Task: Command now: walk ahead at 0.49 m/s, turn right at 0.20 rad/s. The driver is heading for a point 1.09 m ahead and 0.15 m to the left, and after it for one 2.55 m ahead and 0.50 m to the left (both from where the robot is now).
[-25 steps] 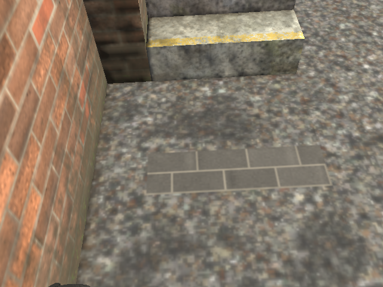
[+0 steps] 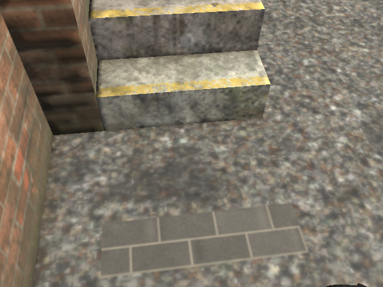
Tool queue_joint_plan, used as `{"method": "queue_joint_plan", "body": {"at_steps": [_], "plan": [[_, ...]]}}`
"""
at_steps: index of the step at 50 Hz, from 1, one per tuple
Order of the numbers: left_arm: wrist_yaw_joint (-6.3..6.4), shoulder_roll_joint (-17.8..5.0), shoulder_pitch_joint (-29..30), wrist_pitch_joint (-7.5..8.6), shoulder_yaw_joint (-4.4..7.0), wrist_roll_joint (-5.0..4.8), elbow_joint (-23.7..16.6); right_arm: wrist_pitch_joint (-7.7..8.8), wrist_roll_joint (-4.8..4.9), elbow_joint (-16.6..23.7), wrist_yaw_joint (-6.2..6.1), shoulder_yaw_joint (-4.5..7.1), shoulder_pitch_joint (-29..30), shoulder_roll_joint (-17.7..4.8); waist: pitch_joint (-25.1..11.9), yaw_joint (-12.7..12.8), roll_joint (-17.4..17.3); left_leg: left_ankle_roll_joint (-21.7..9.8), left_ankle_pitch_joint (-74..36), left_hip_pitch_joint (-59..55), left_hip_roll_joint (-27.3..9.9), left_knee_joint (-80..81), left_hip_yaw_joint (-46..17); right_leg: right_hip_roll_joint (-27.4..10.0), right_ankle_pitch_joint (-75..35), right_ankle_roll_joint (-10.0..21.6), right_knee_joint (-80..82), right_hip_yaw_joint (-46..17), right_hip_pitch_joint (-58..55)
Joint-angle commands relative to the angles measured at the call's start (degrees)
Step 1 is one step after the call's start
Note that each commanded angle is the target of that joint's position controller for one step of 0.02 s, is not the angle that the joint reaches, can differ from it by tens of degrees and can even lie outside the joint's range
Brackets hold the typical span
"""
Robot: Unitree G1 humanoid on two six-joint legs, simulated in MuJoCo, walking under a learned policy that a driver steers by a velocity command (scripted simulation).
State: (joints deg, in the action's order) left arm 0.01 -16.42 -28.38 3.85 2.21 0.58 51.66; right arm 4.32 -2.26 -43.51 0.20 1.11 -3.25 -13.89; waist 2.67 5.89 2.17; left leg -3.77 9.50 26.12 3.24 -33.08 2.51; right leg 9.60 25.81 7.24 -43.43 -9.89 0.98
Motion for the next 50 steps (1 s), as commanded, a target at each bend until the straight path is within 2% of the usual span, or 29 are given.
{"method": "queue_joint_plan", "body": {"at_steps": [1,2,3,5,7,9,10,14,18,19,20,21,22,23,24,25,26,27,29,33,36,40,41,43,44,46,48,49,50], "plan": [[0.02,-7.71,1.55,0.85,0.89,1.80,-3.57,-0.38,1.57,-2.10,-0.48,3.49,-16.01,-9.73,-7.58,-8.09,-8.10,-13.18,30.63,-31.91,-23.47,18.96,-42.14,-4.73,-2.75,-0.89,-31.94,1.67,35.19],[-0.55,-7.16,5.96,1.24,0.69,1.87,-4.92,-0.28,1.38,-1.74,-0.24,3.05,-11.77,-8.06,-3.35,-7.29,-5.75,-12.28,23.82,-25.59,-21.24,20.35,-35.08,-6.72,-6.94,-0.93,-29.57,2.62,35.19],[-0.93,-6.35,7.62,1.10,0.42,1.97,-5.19,-0.03,1.32,-2.66,-0.19,2.68,-11.56,-6.83,-1.08,-6.45,-4.57,-11.33,15.95,-21.67,-18.75,21.30,-29.06,-8.34,-8.19,-1.10,-26.91,3.32,34.52],[-1.51,-3.78,6.70,0.06,-0.37,2.28,-4.73,0.68,1.33,-4.91,-0.13,2.09,-12.96,-5.31,-0.30,-4.68,-5.38,-9.65,6.39,-16.91,-15.13,22.38,-21.38,-9.82,-9.70,-2.44,-22.65,5.39,31.11],[-1.69,-2.17,7.84,-0.44,-0.87,2.08,-5.07,1.42,1.53,-6.62,0.28,2.05,-14.93,-5.20,0.24,-4.00,-5.93,-9.53,-0.44,-15.16,-14.07,23.19,-16.82,-10.70,-10.82,-3.23,-17.99,7.29,31.13],[-2.19,-1.42,13.78,-0.66,-1.16,1.31,-7.46,1.72,1.64,-7.64,0.66,1.82,-15.29,-4.84,2.19,-4.32,-7.97,-8.96,-3.18,-13.38,-13.47,24.75,-13.41,-12.40,-14.57,-4.28,-10.65,9.15,32.93],[-2.16,-1.31,16.24,-0.56,-1.29,1.21,-8.08,1.99,2.29,-7.07,0.97,2.03,-15.14,-4.91,2.09,-5.54,-7.98,-8.85,-3.89,-13.40,-13.34,25.54,-12.42,-13.02,-18.69,-4.30,-7.52,9.73,32.84],[-2.39,-1.10,23.81,-0.58,-1.17,0.64,-10.73,2.74,2.70,-8.35,1.19,2.60,-17.83,-7.23,2.25,-6.41,-5.42,-7.04,-9.49,-12.22,-13.46,25.73,-9.02,-12.70,-26.41,-4.38,2.00,11.16,27.07],[-1.91,-1.62,26.10,-0.48,-0.57,1.30,-11.04,2.53,2.64,-8.65,1.11,2.62,-19.62,-8.14,2.42,-6.82,-5.60,-6.35,-18.34,-17.81,-14.57,22.32,-7.63,-10.85,-21.76,-3.98,8.13,13.17,22.53],[-1.62,-2.14,24.34,-0.57,-0.26,1.85,-9.89,1.94,2.29,-9.52,0.88,2.92,-20.24,-9.61,0.86,-6.20,-5.37,-6.02,-23.71,-20.08,-14.36,18.86,-6.89,-9.54,-19.15,-3.25,10.15,14.69,19.53],[-1.25,-2.78,19.32,-0.20,0.38,2.47,-8.52,1.68,2.00,-10.23,0.59,2.86,-21.43,-9.64,-1.06,-3.45,-4.17,-5.26,-31.56,-20.87,-13.28,10.90,-5.69,-8.53,-18.15,-1.83,13.41,14.58,14.09],[-0.69,-5.00,10.29,0.56,1.45,3.10,-5.31,1.58,1.85,-10.42,0.38,2.35,-22.13,-8.16,-6.66,0.01,-2.60,-4.11,-31.36,-18.50,-10.97,-0.90,-3.68,-9.13,-17.44,-0.13,14.12,13.06,3.82],[0.05,-10.38,0.70,1.35,2.68,4.09,-3.85,1.52,1.71,-8.74,-0.17,1.11,-22.75,-4.33,-13.50,2.41,4.68,-2.35,-11.09,-9.07,-7.26,-18.50,-0.66,-23.28,-12.64,1.62,17.35,-3.18,-7.64],[-0.03,-15.10,-0.99,1.05,3.80,3.23,-2.99,1.47,3.61,-8.42,-0.29,0.19,-31.46,0.89,-19.05,-1.80,17.15,-1.14,21.70,6.99,0.99,-35.41,-1.15,-34.78,-12.75,8.80,25.74,-28.42,-18.08],[-0.33,-10.49,2.36,0.69,3.19,1.09,-2.82,1.01,2.21,-9.17,-0.78,1.50,-27.14,-5.30,-14.04,-1.98,6.00,-2.03,18.69,12.21,-2.20,-38.48,-6.15,-31.62,-10.50,7.24,27.83,-27.46,-13.40],[-0.72,-6.83,7.84,0.71,2.20,0.43,-3.06,1.15,1.75,-7.40,-0.51,1.88,-20.74,-5.58,-7.52,-3.35,1.17,-1.95,11.69,12.66,-5.20,-36.79,-6.33,-29.17,-14.10,6.02,28.28,-18.14,-6.88],[-1.06,-4.60,10.83,0.97,1.70,0.67,-3.01,1.15,1.69,-6.87,-0.15,1.54,-18.13,-4.35,-5.11,-4.50,0.12,-1.55,8.15,11.00,-7.05,-33.90,-6.01,-26.48,-19.82,4.89,29.74,-11.95,-1.80],[-0.94,-3.39,11.73,1.20,1.39,0.61,-2.67,0.54,1.06,-7.05,0.16,1.58,-17.57,-4.00,-3.78,-5.59,1.27,-0.87,7.01,8.94,-8.32,-31.25,-5.70,-24.26,-23.97,3.64,31.11,-7.15,1.34],[-0.58,-1.43,10.22,1.92,0.85,0.05,-1.10,-0.98,0.38,-7.77,1.08,1.21,-18.23,-2.71,-3.96,-6.99,2.63,0.42,5.59,5.33,-8.38,-29.83,-4.25,-22.01,-29.51,3.04,33.07,-2.29,4.19],[-0.29,-3.20,6.09,2.67,1.31,-0.68,1.76,-2.07,0.11,-6.15,1.60,1.09,-11.82,-2.32,-1.14,-7.00,0.77,1.78,-0.54,11.14,-8.93,-25.90,-2.52,-21.01,-33.14,3.77,36.01,1.97,2.83],[-0.13,-2.53,3.67,2.35,1.07,-0.37,3.61,-2.56,0.58,-4.54,1.91,1.17,-5.25,-2.64,1.55,-5.89,1.21,2.42,-5.79,13.72,-8.25,-19.01,-0.78,-19.63,-33.61,2.72,37.36,5.09,2.06],[0.46,-2.54,1.70,2.75,0.84,0.33,5.57,-2.22,1.45,-3.14,2.15,0.28,1.34,-1.42,3.41,-4.21,1.77,1.02,-11.42,10.14,-5.64,-7.78,0.26,-19.86,-37.09,1.29,38.56,10.50,0.40],[0.58,-1.85,0.89,2.67,0.51,0.36,6.06,-2.23,0.97,-2.73,2.40,0.35,2.77,-1.77,3.46,-3.60,0.68,0.30,-11.00,10.17,-5.59,-5.64,1.02,-20.35,-38.53,1.45,38.13,11.83,-1.78],[1.12,-1.94,0.27,2.53,0.36,0.60,7.00,-2.02,0.90,-1.93,2.58,0.30,4.60,-1.86,4.08,-3.51,1.16,-1.41,-9.88,8.90,-4.94,-2.13,2.15,-21.41,-43.17,1.23,36.73,13.35,-4.87],[1.36,-1.66,0.21,2.55,0.20,0.78,7.30,-1.75,0.92,-1.78,2.27,0.48,4.42,-2.11,3.45,-3.89,1.06,-2.31,-8.29,7.93,-4.24,-1.44,3.10,-21.90,-47.87,0.98,34.53,14.31,-6.75],[1.93,-3.40,1.36,2.42,0.48,0.91,7.53,-1.34,0.76,-2.56,1.79,0.97,1.16,-2.90,1.08,-5.75,2.22,-4.50,-3.23,2.89,-1.45,-0.17,5.10,-22.43,-64.17,0.33,26.96,16.21,-9.43],[2.14,-5.16,2.25,1.54,0.97,1.22,7.41,-0.76,0.65,-5.81,1.45,2.15,-9.47,-4.73,-4.67,-9.98,2.70,-6.94,0.52,-7.32,2.14,2.62,6.22,-22.13,-72.57,-0.41,10.32,17.86,-9.75],[1.97,-5.54,3.46,1.30,0.92,1.05,6.51,-0.44,-0.09,-8.50,1.21,3.28,-18.29,-6.86,-8.89,-13.76,1.64,-9.42,0.63,-19.61,0.23,5.27,2.02,-20.96,-63.29,-1.30,-2.54,18.86,-1.86],[1.42,-2.88,3.30,1.63,0.17,0.21,3.66,-0.66,-0.90,-8.97,0.49,5.25,-25.17,-13.12,-14.98,-15.10,-6.53,-15.09,4.90,-34.75,-13.86,6.06,-18.28,-16.14,-39.12,-3.05,-23.28,20.52,14.82]]}}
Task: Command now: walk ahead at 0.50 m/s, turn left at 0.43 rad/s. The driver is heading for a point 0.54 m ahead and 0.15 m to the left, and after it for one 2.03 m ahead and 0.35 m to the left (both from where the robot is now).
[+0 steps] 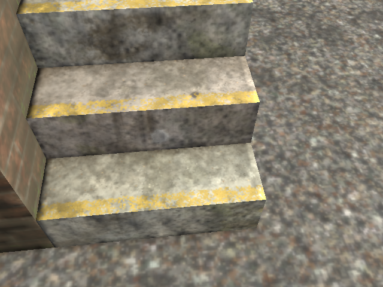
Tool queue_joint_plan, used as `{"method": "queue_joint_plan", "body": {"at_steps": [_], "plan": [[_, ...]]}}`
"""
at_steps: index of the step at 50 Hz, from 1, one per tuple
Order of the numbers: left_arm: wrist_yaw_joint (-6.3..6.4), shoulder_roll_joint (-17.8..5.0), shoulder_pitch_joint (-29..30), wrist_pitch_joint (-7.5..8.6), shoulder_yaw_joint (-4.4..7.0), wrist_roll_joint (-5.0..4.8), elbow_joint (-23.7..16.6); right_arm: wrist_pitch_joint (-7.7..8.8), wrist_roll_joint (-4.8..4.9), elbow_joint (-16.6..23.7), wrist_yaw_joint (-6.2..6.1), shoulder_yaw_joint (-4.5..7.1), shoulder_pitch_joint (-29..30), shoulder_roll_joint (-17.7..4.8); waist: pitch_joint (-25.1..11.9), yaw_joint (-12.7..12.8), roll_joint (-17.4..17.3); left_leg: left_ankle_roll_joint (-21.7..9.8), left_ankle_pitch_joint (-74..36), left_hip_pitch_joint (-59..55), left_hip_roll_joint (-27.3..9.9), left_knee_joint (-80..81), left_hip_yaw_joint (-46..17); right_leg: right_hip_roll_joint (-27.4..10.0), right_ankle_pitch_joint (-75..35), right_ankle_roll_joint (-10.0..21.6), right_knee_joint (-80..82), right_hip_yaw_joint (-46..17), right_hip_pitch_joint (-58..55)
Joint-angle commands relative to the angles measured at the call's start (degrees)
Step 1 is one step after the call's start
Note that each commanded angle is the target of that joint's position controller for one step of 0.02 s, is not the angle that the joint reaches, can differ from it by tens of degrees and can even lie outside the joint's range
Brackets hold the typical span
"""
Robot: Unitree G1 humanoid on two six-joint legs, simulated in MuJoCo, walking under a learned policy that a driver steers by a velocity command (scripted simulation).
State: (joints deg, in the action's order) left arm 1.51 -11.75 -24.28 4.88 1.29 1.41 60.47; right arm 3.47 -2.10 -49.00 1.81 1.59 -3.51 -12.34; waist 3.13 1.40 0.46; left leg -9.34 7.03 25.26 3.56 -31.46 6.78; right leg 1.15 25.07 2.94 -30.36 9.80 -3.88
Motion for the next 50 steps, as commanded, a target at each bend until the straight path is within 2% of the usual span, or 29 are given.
{"method": "queue_joint_plan", "body": {"at_steps": [1,2,4,5,7,11,14,19,20,23,24,25,26,27,28,29,32,34,37,40,42,43,44,45,46,47,48,49,50], "plan": [[-1.22,-6.29,-1.18,1.15,1.30,-0.94,-6.94,-0.66,0.41,-3.01,-0.83,5.41,-21.71,-16.28,-18.60,-6.87,-13.93,-17.48,6.56,-43.53,-24.03,13.68,-51.34,4.25,5.05,-0.27,-52.01,-6.90,39.71],[-1.52,-8.96,4.13,1.65,1.74,0.09,-7.92,-0.92,1.97,-3.11,-0.56,5.21,-17.97,-14.60,-11.08,-6.04,-5.20,-14.97,10.53,-38.56,-21.62,15.89,-44.34,-1.37,-0.42,0.86,-51.02,-13.79,45.99],[-1.92,-8.36,8.41,2.48,1.63,0.21,-9.18,-0.66,1.91,-2.44,-0.34,3.90,-13.69,-8.45,-1.06,-2.65,2.59,-10.42,-0.08,-22.32,-17.92,18.88,-33.18,-5.33,-8.07,-0.27,-42.65,-13.24,42.05],[-1.85,-7.75,8.70,1.67,1.53,1.36,-9.73,-0.46,2.38,-2.69,-0.83,3.45,-12.90,-7.27,0.25,-0.85,2.91,-8.42,-5.16,-17.79,-15.41,19.59,-29.22,-6.61,-8.70,-1.75,-38.01,-13.39,38.78],[-2.10,-5.78,7.88,-0.17,1.05,2.31,-10.04,0.47,2.59,-3.00,-1.16,3.51,-13.47,-8.07,-1.13,0.34,1.10,-7.55,-13.57,-14.39,-12.95,19.71,-24.84,-6.48,-8.91,-3.79,-34.13,-12.22,34.69],[-2.36,-5.95,15.44,-1.43,1.12,1.91,-13.77,0.95,2.65,-3.59,-1.25,4.16,-17.18,-9.90,-0.88,-1.30,-2.01,-5.01,-15.46,-14.68,-9.69,19.95,-22.52,-6.25,-16.47,-6.21,-24.80,-10.30,39.35],[-2.70,-6.43,22.62,-1.51,1.16,1.44,-16.61,0.64,2.39,-3.92,-1.46,4.25,-21.56,-9.46,-0.78,-4.50,-3.56,-2.46,-15.90,-19.30,-9.14,19.33,-23.87,-5.54,-22.63,-6.68,-17.83,-10.20,43.53],[-3.03,-5.05,32.34,0.01,-0.41,1.15,-20.72,0.86,1.38,-3.30,-2.50,4.17,-23.36,-8.09,-1.64,-7.13,-5.02,-0.13,-24.19,-22.05,-7.01,15.72,-22.96,-1.72,-27.11,-5.18,-4.39,-9.26,38.05],[-2.61,-4.23,29.26,-0.06,-0.73,0.52,-19.74,0.94,0.64,-3.33,-2.68,4.03,-22.99,-7.46,-3.76,-6.04,-8.34,-0.31,-25.41,-22.63,-8.48,13.60,-23.45,-1.22,-25.53,-4.55,-6.33,-9.68,34.47],[-0.96,-9.10,18.45,0.96,0.61,0.64,-16.76,1.81,0.81,-1.24,-2.75,4.66,-17.48,-9.31,-6.80,-0.35,-4.96,2.73,-39.69,-19.27,-6.68,1.88,-24.48,1.63,-21.37,-2.49,2.32,-10.92,18.44],[-0.32,-10.72,11.11,1.65,1.36,0.89,-15.08,2.24,1.70,-0.53,-2.18,4.65,-15.04,-9.94,-9.63,4.14,-2.31,3.88,-38.07,-16.08,-3.91,-7.76,-23.04,0.57,-25.66,-1.35,7.52,-10.44,9.37],[0.74,-13.97,4.52,2.55,2.42,2.33,-13.93,2.87,2.50,1.22,-2.01,3.57,-14.98,-6.55,-14.62,5.75,1.14,4.78,-18.85,-5.88,-1.33,-19.53,-21.92,-10.08,-28.58,1.07,6.75,-18.70,-3.98],[0.66,-18.45,3.85,2.25,3.49,3.32,-14.50,2.26,4.30,1.85,-2.83,1.82,-25.92,0.81,-22.45,-0.46,14.40,5.40,27.39,6.46,4.69,-35.36,-15.24,-29.78,-47.39,9.51,4.32,-39.29,-15.85],[0.30,-16.39,7.25,1.12,4.20,2.40,-15.06,0.46,2.50,0.00,-3.74,2.60,-27.37,-5.67,-23.73,-1.55,9.04,4.85,22.75,9.09,0.26,-43.67,-11.90,-28.76,-29.54,13.41,8.79,-47.43,-9.66],[0.17,-9.63,12.04,0.98,2.68,1.58,-16.69,-0.56,0.58,-0.56,-3.33,2.95,-22.45,-7.03,-15.64,-1.75,2.39,5.07,16.46,10.19,-2.60,-45.20,-11.68,-24.18,-15.03,11.44,12.34,-40.20,-0.63],[-0.14,-6.38,15.22,1.24,1.65,1.05,-17.15,-0.76,-0.27,0.62,-2.46,3.04,-17.57,-6.96,-9.91,-1.58,0.66,5.57,12.75,10.53,-4.12,-43.05,-11.24,-20.45,-10.90,9.38,15.82,-32.83,6.41],[0.29,-7.46,12.01,2.42,1.67,0.32,-14.38,-1.92,-0.99,2.21,-0.87,2.94,-14.67,-4.27,-4.31,-2.98,3.96,6.88,9.39,7.13,-5.03,-40.26,-10.26,-16.98,-26.11,7.51,18.69,-18.83,16.18],[-0.17,-7.87,10.64,3.30,2.01,0.49,-13.71,-2.39,-0.71,3.24,-0.90,2.81,-12.95,-3.10,-6.07,-3.43,4.06,7.44,8.96,7.92,-5.09,-37.94,-9.06,-17.46,-36.84,7.94,17.38,-14.40,14.80],[-0.05,-8.49,12.25,3.38,2.40,0.59,-14.13,-2.95,-1.06,4.93,-0.74,2.32,-9.01,-2.01,-6.11,-4.04,6.54,8.12,7.90,6.04,-6.11,-28.57,-6.81,-17.12,-36.01,7.11,17.59,-9.20,16.00],[0.70,-9.75,14.44,2.27,2.69,0.74,-15.51,-3.41,-0.72,6.50,-1.07,1.88,-5.32,-1.88,-6.07,-3.61,8.10,7.80,6.26,-2.95,-5.38,-13.93,-4.23,-15.86,-33.33,5.29,16.90,-4.14,20.53],[0.15,-11.26,13.00,1.27,3.31,1.28,-15.39,-3.58,-0.39,6.88,-1.09,1.63,-5.69,-2.22,-8.49,-2.96,10.93,7.25,9.23,-5.10,-3.92,-11.66,-1.85,-17.26,-33.20,4.74,12.66,-3.66,16.92],[-0.34,-11.19,12.73,0.69,3.41,1.63,-15.78,-3.47,-0.23,7.30,-0.83,1.70,-5.90,-3.04,-9.09,-2.83,9.59,6.62,10.36,-5.49,-3.35,-10.02,-0.81,-17.97,-33.73,4.48,9.65,-3.69,15.85],[-0.38,-10.62,11.72,0.17,3.23,1.09,-15.40,-2.61,-0.56,6.57,-0.85,1.70,-7.59,-2.65,-10.13,-3.07,6.70,5.84,10.01,-9.16,-2.02,-4.40,-0.48,-17.33,-34.54,4.12,4.78,-3.69,16.06],[-0.15,-8.48,9.79,-2.20,2.28,-1.14,-13.10,-0.90,-1.97,5.42,-1.74,1.92,-14.34,-1.07,-11.38,-8.40,3.42,7.63,0.25,-20.11,-2.83,11.01,-2.10,-8.07,-30.15,2.69,-9.03,4.25,18.33],[-0.33,-5.44,10.52,-3.05,1.44,0.16,-15.39,-0.59,-2.74,3.17,-3.68,2.70,-19.46,-5.44,-7.54,-8.21,-7.58,10.97,-22.26,-32.86,-12.58,11.60,-14.50,-3.17,2.37,0.34,-23.97,3.11,38.16],[-0.46,-2.16,0.27,-4.44,0.61,-0.17,-13.61,-0.64,-1.44,4.12,-6.59,4.11,-25.17,-15.17,-16.16,-3.97,-16.13,5.35,-66.73,-34.50,-33.40,7.41,-35.91,-2.13,8.96,-3.05,-40.32,-4.46,40.15],[-0.03,-4.85,-3.03,-6.50,1.45,-1.32,-10.01,-0.59,0.48,6.41,-7.54,3.79,-20.62,-13.45,-22.33,-4.40,-10.05,-6.09,-67.01,-26.68,-36.39,7.20,-34.14,-3.28,5.88,-4.10,-51.77,-10.71,31.38],[0.19,-6.19,5.08,-7.21,2.17,-0.06,-11.53,-1.26,0.94,7.74,-7.87,3.51,-14.77,-12.15,-14.99,-3.83,-7.74,-8.85,-52.01,-20.18,-32.73,7.68,-28.94,-2.48,4.11,-4.99,-61.16,-11.43,36.08],[0.21,-6.27,12.80,-7.49,2.26,1.49,-13.25,-1.79,0.72,7.56,-8.35,2.66,-12.74,-10.16,-8.58,-5.29,-3.90,-6.49,-40.72,-17.72,-27.95,6.71,-23.17,-0.77,2.32,-5.11,-66.92,-13.84,43.40]]}}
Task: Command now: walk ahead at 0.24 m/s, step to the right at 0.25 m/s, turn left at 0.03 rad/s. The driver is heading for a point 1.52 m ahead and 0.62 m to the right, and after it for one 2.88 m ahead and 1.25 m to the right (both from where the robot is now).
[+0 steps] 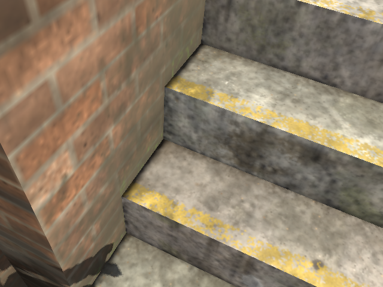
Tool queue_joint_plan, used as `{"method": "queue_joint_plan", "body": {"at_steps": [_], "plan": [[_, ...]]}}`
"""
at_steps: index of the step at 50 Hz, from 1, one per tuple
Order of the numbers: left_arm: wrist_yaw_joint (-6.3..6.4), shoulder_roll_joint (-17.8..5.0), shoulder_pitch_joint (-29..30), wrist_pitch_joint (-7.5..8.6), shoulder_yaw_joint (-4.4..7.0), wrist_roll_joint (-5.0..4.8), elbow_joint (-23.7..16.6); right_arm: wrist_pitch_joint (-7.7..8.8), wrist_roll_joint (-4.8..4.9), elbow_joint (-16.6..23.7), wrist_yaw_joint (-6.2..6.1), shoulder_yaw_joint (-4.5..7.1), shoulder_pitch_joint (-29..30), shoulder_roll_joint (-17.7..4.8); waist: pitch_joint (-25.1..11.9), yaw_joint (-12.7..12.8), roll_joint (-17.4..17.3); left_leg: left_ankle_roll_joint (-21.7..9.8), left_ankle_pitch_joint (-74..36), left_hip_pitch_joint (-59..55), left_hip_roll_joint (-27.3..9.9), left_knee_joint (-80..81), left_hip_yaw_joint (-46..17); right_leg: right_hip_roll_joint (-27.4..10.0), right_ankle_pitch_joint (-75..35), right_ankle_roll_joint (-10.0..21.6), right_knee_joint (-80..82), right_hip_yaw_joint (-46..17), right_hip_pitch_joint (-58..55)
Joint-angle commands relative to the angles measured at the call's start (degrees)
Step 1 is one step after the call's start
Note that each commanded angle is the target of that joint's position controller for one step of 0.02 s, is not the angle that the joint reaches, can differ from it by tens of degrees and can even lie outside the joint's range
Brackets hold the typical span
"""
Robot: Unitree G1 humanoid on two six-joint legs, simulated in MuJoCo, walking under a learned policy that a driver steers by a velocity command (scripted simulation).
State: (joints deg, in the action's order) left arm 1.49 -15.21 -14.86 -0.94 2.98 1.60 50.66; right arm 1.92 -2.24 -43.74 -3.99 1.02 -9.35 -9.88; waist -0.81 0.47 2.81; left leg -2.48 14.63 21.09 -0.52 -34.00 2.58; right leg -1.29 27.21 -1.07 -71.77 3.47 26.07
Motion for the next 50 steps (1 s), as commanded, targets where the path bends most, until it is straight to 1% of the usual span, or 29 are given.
{"method": "queue_joint_plan", "body": {"at_steps": [1,4,10,15,17,20,23,25,26,27,28,29,30,31,32,33,34,35,36,37,38,39,40,41,43,44,46,48,50], "plan": [[0.30,-2.83,6.98,-2.16,0.64,1.83,-4.37,-0.12,0.32,1.55,-2.57,2.59,-6.78,-11.57,-1.50,-4.16,-5.41,-9.70,-44.85,-12.50,-20.62,8.25,-14.13,2.10,-3.30,-0.90,-24.91,-9.89,17.52],[-0.44,-4.37,6.91,-3.10,1.64,2.45,-5.42,-0.46,0.80,0.35,-2.26,2.53,-10.51,-12.21,-3.61,-3.09,-8.16,-6.85,-40.38,-13.81,-18.38,8.84,-8.55,5.79,-8.58,-0.99,-29.66,-8.29,19.53],[-1.16,0.59,17.70,-5.15,0.51,2.03,-14.91,-0.97,-0.22,-2.61,-2.25,2.04,-17.15,-11.48,0.74,-4.37,-17.45,-7.70,-9.68,-13.72,-21.94,14.11,-9.27,7.42,-3.52,-0.95,-50.18,-8.45,36.28],[-0.12,3.07,27.05,-4.59,-0.36,2.25,-22.35,1.13,-1.40,-6.55,-3.50,2.75,-21.71,-12.36,3.62,-6.16,-14.17,-6.78,10.60,-17.92,-26.03,19.83,-11.91,4.87,0.83,0.39,-59.36,-11.73,49.56],[-0.30,4.69,31.71,-4.24,-1.10,2.05,-26.42,1.95,-2.11,-7.69,-2.36,3.17,-23.17,-13.12,4.83,-7.04,-15.75,-5.72,15.84,-23.26,-28.59,22.73,-12.43,2.74,6.07,1.78,-64.07,-13.94,58.52],[0.20,4.55,35.53,-3.42,-1.31,1.06,-30.26,3.42,-2.94,-8.51,-0.73,4.36,-21.43,-15.01,5.09,-6.90,-10.64,-4.26,14.80,-23.61,-29.71,26.09,-8.58,-0.24,8.76,2.71,-63.42,-13.62,61.20],[-1.09,6.50,33.91,-4.12,-2.59,1.00,-35.03,3.88,-1.27,-7.10,0.05,4.43,-16.69,-13.96,6.18,-2.37,-13.44,-2.65,14.31,-16.11,-24.61,30.26,-1.30,-4.15,10.31,4.57,-49.92,-12.38,52.38],[-1.85,5.01,32.00,-4.81,-2.38,0.69,-35.82,4.28,-1.48,-4.61,0.47,5.61,-13.45,-16.87,4.42,-1.12,-12.16,-1.28,12.18,-14.96,-24.30,31.83,2.99,-7.54,3.00,4.46,-36.39,-9.57,43.91],[-2.79,2.25,26.70,-4.90,-2.51,-1.01,-32.75,3.47,0.22,-0.03,1.12,5.91,-5.05,-17.34,2.03,0.84,-5.54,-0.04,9.37,-1.13,-19.04,33.65,13.10,-7.10,-3.16,3.14,-5.10,0.64,18.20],[-2.96,0.21,25.24,-4.91,-1.42,-1.65,-30.79,3.11,1.47,1.45,1.97,5.87,-9.25,-17.59,-1.67,-3.03,-7.19,-4.14,7.51,1.19,-17.84,34.39,10.25,-4.12,-3.25,2.08,1.91,7.71,3.60],[-3.31,1.80,19.85,-5.53,-0.84,-2.04,-28.75,2.28,1.71,-0.75,2.89,6.33,-13.32,-19.32,-4.37,-1.71,-13.46,-7.37,-6.37,-2.31,-19.00,29.74,11.36,-0.38,6.74,2.38,1.86,14.01,-3.12],[-2.51,0.54,12.31,-5.59,0.42,-2.71,-25.57,0.78,1.52,-1.19,4.27,6.29,-15.33,-18.83,-10.50,1.89,-9.04,-7.91,-31.32,-10.87,-15.62,11.20,15.05,3.61,5.95,3.92,7.68,15.36,-8.72],[-1.40,-3.60,3.19,-4.57,2.29,-3.99,-22.21,0.27,1.16,3.30,5.61,6.27,-13.57,-18.86,-19.31,6.38,-1.49,-5.53,-36.93,-6.55,-10.38,-7.40,16.81,8.34,-5.02,4.55,11.34,8.14,-19.59],[0.05,-8.92,-5.82,-3.77,4.24,-4.72,-20.11,0.52,-0.40,8.90,6.86,6.80,-4.81,-19.87,-21.10,13.40,7.37,-0.97,-4.02,12.69,-5.67,-32.16,13.80,3.27,-5.55,4.79,26.19,-8.55,-32.55],[2.08,-16.41,-5.75,-4.12,5.73,-4.08,-18.67,0.75,-1.90,13.64,8.89,4.22,-1.59,-9.07,-20.47,9.45,23.21,2.75,17.40,24.80,2.56,-59.15,5.55,-3.90,12.34,2.98,43.12,-33.34,-25.20],[2.56,-15.49,-4.21,-3.55,4.16,-1.57,-19.87,0.13,-1.43,13.48,8.92,2.08,-1.03,-2.07,-16.30,5.49,18.81,2.62,15.70,21.85,4.43,-73.54,-4.82,-5.01,10.88,1.49,44.10,-35.62,-11.10],[3.73,-8.61,1.13,-3.50,2.85,1.78,-20.75,-0.53,0.75,14.85,6.75,1.12,2.37,-0.40,-14.80,3.06,13.31,2.41,23.92,27.07,0.68,-68.97,-6.51,-2.06,-20.76,-2.42,23.95,-12.18,-17.42],[4.07,-5.22,-0.66,-3.17,2.60,2.77,-16.28,1.01,-0.61,13.79,5.18,0.79,0.62,-3.09,-11.38,1.13,13.44,0.88,31.34,27.86,0.88,-62.13,1.92,3.56,-31.65,-7.07,26.93,0.85,-17.82],[2.30,-1.01,4.22,-2.35,1.26,1.83,-15.37,2.76,0.96,9.94,4.07,1.15,-3.93,-5.25,-9.39,-0.60,13.97,0.37,28.18,22.61,1.83,-62.47,6.33,4.73,-45.31,-5.83,35.16,10.08,-18.26],[-0.34,1.39,8.54,-1.04,0.19,2.84,-16.24,3.56,2.21,8.88,2.65,0.86,-5.24,-4.79,-8.81,-2.92,8.28,-0.25,18.83,16.61,3.52,-61.49,6.36,2.73,-44.78,-3.54,45.70,6.49,-14.83],[-2.63,2.25,8.49,0.30,-0.25,1.76,-16.01,2.25,2.58,9.86,2.40,0.67,-2.33,-1.46,-3.50,-3.23,4.08,-0.94,16.82,23.26,5.88,-73.68,2.80,-0.66,-45.31,0.08,47.17,1.22,-15.54],[-4.52,2.61,2.32,1.84,-1.15,-0.44,-14.01,0.64,3.47,13.45,1.98,0.22,3.09,2.73,2.26,-2.34,-2.06,-1.38,20.68,42.09,11.36,-100.78,-2.95,-9.06,-67.75,0.94,39.91,-13.58,-21.57],[-4.93,3.95,-19.13,3.29,-2.39,-3.34,-7.18,2.32,1.57,17.83,2.60,-0.58,19.10,3.28,5.82,11.73,-4.41,-4.20,24.82,35.66,11.05,-100.37,0.21,-4.63,-93.57,-7.56,43.18,-14.90,-12.82],[-3.54,3.08,-26.26,2.86,-3.12,-3.89,-1.68,2.14,-0.89,18.97,3.38,-1.49,15.41,8.67,-0.34,5.49,4.97,-2.05,21.41,34.19,8.46,-90.81,8.18,0.80,-98.33,-11.28,43.95,-22.73,-18.31],[0.66,-5.89,-8.46,1.70,-0.23,0.15,-5.57,-0.08,0.46,12.97,4.82,-1.81,-2.98,8.84,-17.59,-6.59,1.44,1.49,8.07,35.40,5.07,-100.44,0.76,-7.56,-37.94,0.78,51.01,-39.93,-27.62],[2.37,-7.04,-4.87,1.47,0.01,0.44,-7.85,-1.42,0.15,11.38,5.02,-1.09,-2.83,5.65,-18.09,-6.14,-0.90,2.09,7.66,34.80,4.68,-97.91,-0.70,-7.46,-14.99,-0.58,55.78,-41.02,-28.11],[3.81,-3.47,-6.12,1.24,-0.52,-0.93,-7.81,-3.28,-0.70,12.42,4.97,-0.45,9.62,0.97,-9.86,-0.47,-10.96,2.68,4.82,32.03,2.97,-79.98,0.11,-5.36,-4.20,-1.63,59.98,-34.62,-20.73],[4.84,-0.21,-10.98,0.96,-0.77,-1.69,-4.96,-4.81,-0.54,14.84,5.58,-0.82,14.33,2.24,-7.00,2.37,-4.12,2.65,7.07,27.91,5.00,-73.93,2.14,-2.55,4.77,-1.10,63.51,-32.74,-15.75],[6.47,-1.87,-7.70,-0.28,0.68,-1.53,-8.03,-4.41,0.04,17.69,6.25,0.14,14.05,-1.74,-8.47,1.79,-1.37,2.53,8.25,16.76,5.57,-55.96,-0.01,-3.60,7.21,-0.23,69.65,-34.61,-13.21]]}}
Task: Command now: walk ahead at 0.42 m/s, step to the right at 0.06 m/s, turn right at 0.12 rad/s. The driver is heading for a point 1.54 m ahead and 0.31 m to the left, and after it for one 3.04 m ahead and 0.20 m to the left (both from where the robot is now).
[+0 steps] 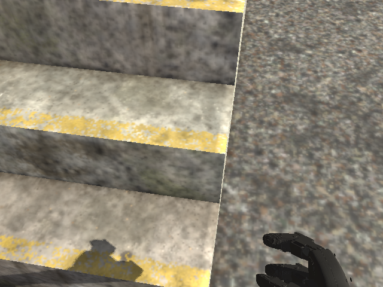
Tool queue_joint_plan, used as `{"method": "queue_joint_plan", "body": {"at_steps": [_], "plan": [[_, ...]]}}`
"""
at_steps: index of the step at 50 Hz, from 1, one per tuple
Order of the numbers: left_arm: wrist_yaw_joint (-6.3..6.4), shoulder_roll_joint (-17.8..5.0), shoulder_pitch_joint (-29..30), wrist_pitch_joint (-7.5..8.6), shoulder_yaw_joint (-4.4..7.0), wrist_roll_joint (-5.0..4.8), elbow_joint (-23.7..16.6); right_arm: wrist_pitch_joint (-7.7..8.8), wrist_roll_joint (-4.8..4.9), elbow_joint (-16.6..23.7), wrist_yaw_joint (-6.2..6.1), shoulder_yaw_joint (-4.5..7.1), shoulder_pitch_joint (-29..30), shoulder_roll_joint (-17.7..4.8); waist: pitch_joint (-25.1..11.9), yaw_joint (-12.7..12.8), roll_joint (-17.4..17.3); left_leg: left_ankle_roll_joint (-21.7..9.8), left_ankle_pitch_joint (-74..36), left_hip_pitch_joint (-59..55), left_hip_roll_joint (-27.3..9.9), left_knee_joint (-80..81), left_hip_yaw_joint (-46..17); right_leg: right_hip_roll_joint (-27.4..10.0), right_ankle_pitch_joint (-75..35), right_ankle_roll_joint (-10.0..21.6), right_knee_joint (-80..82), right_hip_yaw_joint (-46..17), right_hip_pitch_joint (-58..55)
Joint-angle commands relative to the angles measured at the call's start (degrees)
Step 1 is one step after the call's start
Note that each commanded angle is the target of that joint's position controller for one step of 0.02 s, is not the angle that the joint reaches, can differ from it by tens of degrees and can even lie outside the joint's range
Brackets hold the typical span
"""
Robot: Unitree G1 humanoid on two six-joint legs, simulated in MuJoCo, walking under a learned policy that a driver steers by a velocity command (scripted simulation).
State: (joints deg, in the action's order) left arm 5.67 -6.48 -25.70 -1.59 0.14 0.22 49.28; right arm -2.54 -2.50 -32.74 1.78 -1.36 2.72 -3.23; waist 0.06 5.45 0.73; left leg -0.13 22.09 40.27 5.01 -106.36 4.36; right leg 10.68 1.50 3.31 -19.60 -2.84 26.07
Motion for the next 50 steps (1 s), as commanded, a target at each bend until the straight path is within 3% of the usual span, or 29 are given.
{"method": "queue_joint_plan", "body": {"at_steps": [1,2,3,5,6,7,8,9,10,11,12,13,15,16,19,20,22,23,24,25,26,27,29,31,34,35,36,41,50], "plan": [[2.04,-10.46,6.38,-0.53,3.95,-0.52,-8.71,0.02,0.74,6.18,0.44,3.08,-3.13,-10.66,-10.32,-4.73,0.82,-0.74,2.73,-12.49,-0.46,32.03,-2.86,-14.29,32.55,-2.75,17.75,-24.92,-9.95],[2.41,-11.41,10.10,-0.81,4.69,-0.66,-10.56,-0.79,2.43,3.75,-0.36,3.04,-1.35,-8.90,-1.39,-2.53,-1.43,-0.95,4.65,-13.36,1.30,46.61,-2.81,-15.46,7.09,-4.58,14.38,-21.58,-10.49],[2.38,-11.25,5.18,-2.09,5.62,-0.74,-9.84,-1.37,2.17,1.73,-0.91,3.27,-8.50,-8.35,-3.85,-1.71,5.69,-2.21,13.16,-22.63,5.00,58.86,0.97,-12.89,-0.41,-9.49,19.08,-16.95,-10.72],[2.03,-11.22,4.77,-4.34,7.26,-1.64,-10.24,-1.79,-0.12,-4.45,-1.83,5.03,-27.10,-11.53,-4.19,-4.65,20.56,-8.32,9.76,-41.70,5.94,78.76,3.67,-11.80,11.48,-17.24,29.03,-16.04,-7.24],[1.39,-11.96,3.50,-4.66,7.82,-2.11,-9.67,-1.77,-0.33,-8.11,-3.20,6.11,-33.99,-13.30,-4.15,-6.61,18.97,-10.78,1.40,-49.42,3.89,88.00,3.40,-11.66,28.28,-17.01,27.37,-17.58,-2.57],[0.82,-11.94,-1.83,-3.69,8.04,-1.84,-8.15,-1.27,1.17,-9.17,-4.82,6.37,-30.79,-13.89,-3.94,-6.93,1.19,-12.08,-0.70,-48.92,-2.05,96.30,-3.80,-9.78,42.49,-11.39,8.10,-15.51,1.08],[-0.28,-9.62,-2.22,-4.35,9.31,-1.09,-7.36,-0.85,3.09,-5.71,-5.23,6.66,-21.40,-16.11,-6.38,-8.92,-33.95,-21.31,22.06,-35.69,-21.33,95.43,-30.28,2.43,52.93,-11.96,-45.78,3.36,11.75],[-0.07,-12.24,7.72,-5.10,9.90,4.62,-11.10,0.26,2.26,-2.05,-4.86,5.41,-2.75,-12.86,6.25,-2.33,-26.74,-27.54,22.63,-0.04,-35.88,108.69,-36.63,3.13,38.83,-10.06,-83.61,-6.82,19.99],[0.28,-9.25,4.82,-5.72,8.45,6.04,-11.57,1.75,1.65,-0.51,-5.70,5.20,9.99,-13.42,9.22,7.09,-18.87,-21.93,17.53,9.35,-33.57,109.26,-30.32,-1.39,31.96,-7.37,-97.60,-10.88,14.75],[-1.94,-13.04,-7.86,-5.51,8.53,6.34,-6.26,2.52,0.57,-0.32,-6.56,5.20,14.06,-13.07,5.08,14.01,-0.48,-12.72,3.37,9.37,-22.15,101.65,-17.33,-1.47,21.21,-5.57,-92.86,-9.80,0.11],[-3.10,-14.83,-12.58,-4.95,9.28,5.03,-3.46,2.90,-0.09,-0.75,-7.39,6.21,10.80,-14.48,-2.85,13.61,9.44,-9.43,-5.24,1.92,-17.14,96.95,-12.61,-0.31,17.17,-5.41,-91.75,-5.15,-6.84],[-3.79,-14.12,-11.58,-4.34,8.70,4.39,-2.47,2.92,0.47,-1.33,-7.82,6.60,6.11,-15.53,-4.36,9.95,13.38,-9.25,-6.88,-3.53,-14.14,93.95,-8.24,0.33,16.64,-4.99,-88.58,-2.54,-6.67],[-5.31,-8.89,-2.13,-4.11,5.83,2.81,-4.55,2.20,2.17,-4.50,-7.03,5.75,-3.71,-14.02,-1.15,0.67,7.82,-10.18,0.18,-20.13,-12.02,90.54,-6.39,-0.90,18.73,-4.86,-66.81,-3.62,4.75],[-6.04,-7.08,0.39,-4.34,4.52,2.57,-6.21,1.45,2.47,-6.46,-6.44,5.59,-8.12,-14.40,-0.04,-2.16,0.05,-9.11,5.82,-24.44,-11.40,91.74,-5.64,-1.95,21.94,-5.29,-53.58,-2.82,4.93],[-5.65,-8.75,1.76,-5.47,3.22,1.60,-7.75,-0.43,1.54,-8.22,-5.47,6.63,-15.51,-18.27,0.64,-6.78,-17.74,-8.51,16.29,-30.10,-16.15,97.22,-14.25,-6.88,36.32,-4.26,-19.91,5.84,-5.46],[-4.65,-10.43,-0.09,-5.19,3.58,1.02,-6.25,-1.15,1.21,-9.31,-5.21,7.17,-19.40,-19.04,0.79,-8.71,-17.65,-8.07,13.43,-29.68,-17.13,96.10,-15.92,-7.02,35.15,-2.95,-12.56,7.38,-9.97],[-3.31,-10.11,-3.59,-4.07,3.17,1.17,-2.96,-1.23,1.67,-11.24,-5.12,7.48,-23.61,-18.93,5.03,-7.32,-5.65,-4.56,10.96,-21.95,-12.97,87.10,-11.53,-6.54,21.59,-0.32,6.21,6.44,-17.08],[-3.41,-8.90,-3.43,-3.15,2.23,1.01,-2.60,-0.69,1.61,-12.14,-4.27,7.45,-25.92,-17.15,4.95,-7.85,1.09,-2.66,7.99,-15.57,-8.84,74.24,-6.95,-11.87,22.04,0.02,8.01,-3.27,-18.72],[-3.77,-13.41,-0.19,-2.62,1.87,-0.12,-6.11,-0.11,2.00,-10.78,-3.64,6.14,-24.96,-10.55,4.14,-7.43,11.11,0.84,11.39,-6.14,-1.91,62.89,-1.22,-28.19,34.31,3.82,10.00,-24.93,-11.89],[-3.91,-13.96,0.58,-1.45,1.60,1.42,-5.07,0.45,2.86,-9.49,-3.54,6.36,-15.77,-12.91,12.13,-2.35,7.67,0.99,2.44,-14.24,-4.87,58.44,-8.12,-34.48,36.66,8.74,18.26,-29.25,9.52],[-3.53,-15.29,7.22,-0.20,1.64,2.19,-4.97,0.64,3.93,-9.64,-2.76,6.58,-15.28,-14.10,15.58,-7.55,2.21,0.41,-4.38,-16.24,-5.29,57.18,-9.45,-27.53,37.60,6.13,18.22,-21.40,9.65],[-3.41,-16.78,10.62,0.92,2.22,1.67,-5.11,0.74,3.33,-11.10,-2.11,6.49,-16.33,-14.09,14.46,-8.47,3.69,0.26,-8.03,-15.80,-4.50,56.30,-8.07,-23.52,31.93,3.27,16.97,-15.92,5.66],[-3.12,-13.09,9.99,2.57,1.38,0.86,-4.10,0.50,1.06,-14.11,-1.90,6.78,-19.30,-15.02,10.58,-7.67,4.66,0.06,-9.45,-13.98,-5.49,56.09,-6.70,-20.37,17.60,1.00,13.15,-10.03,-6.01],[-3.13,-9.45,6.86,3.32,0.38,0.26,-2.23,0.56,1.24,-16.02,-2.00,6.29,-21.61,-13.50,6.85,-6.26,4.91,0.33,-8.03,-14.46,-6.40,59.47,-6.02,-20.07,6.83,1.16,9.38,-7.45,-14.56],[-2.68,-8.86,3.89,3.23,0.20,0.41,-0.09,0.73,1.93,-16.68,-2.89,5.14,-20.15,-11.51,4.45,-3.35,6.60,0.86,-5.12,-16.90,-6.19,68.83,-4.45,-20.47,-3.63,2.12,4.94,-7.44,-20.93],[-2.35,-19.19,-5.58,2.85,4.49,-0.33,1.35,0.06,0.85,-13.22,-0.98,6.91,-13.12,-17.51,1.11,2.47,6.01,0.81,-1.69,-1.50,-4.45,57.75,-1.64,-28.83,41.38,5.57,12.53,-24.30,-31.58],[-2.45,-19.06,-2.42,2.40,4.62,-0.19,1.10,-0.29,0.21,-11.73,-0.48,7.29,-10.59,-17.89,7.99,0.78,4.70,1.50,-4.69,10.01,-7.46,54.27,-6.49,-32.41,46.68,7.25,15.27,-30.86,-33.35],[-3.31,-10.50,-0.06,5.59,2.83,0.43,2.64,2.66,-0.12,-17.33,-0.83,6.58,-20.09,-12.76,4.43,-2.77,5.31,1.55,-7.27,0.28,-6.11,55.69,-4.73,-23.58,17.31,7.52,13.21,-14.95,-30.36],[-3.96,-12.96,0.55,5.67,2.69,0.96,6.20,3.04,1.58,-15.70,-2.12,5.07,-14.85,-10.41,3.34,-3.02,8.37,-0.98,-8.46,-19.73,-4.05,71.78,-0.86,-22.61,-5.54,9.02,4.76,-8.95,-15.39]]}}
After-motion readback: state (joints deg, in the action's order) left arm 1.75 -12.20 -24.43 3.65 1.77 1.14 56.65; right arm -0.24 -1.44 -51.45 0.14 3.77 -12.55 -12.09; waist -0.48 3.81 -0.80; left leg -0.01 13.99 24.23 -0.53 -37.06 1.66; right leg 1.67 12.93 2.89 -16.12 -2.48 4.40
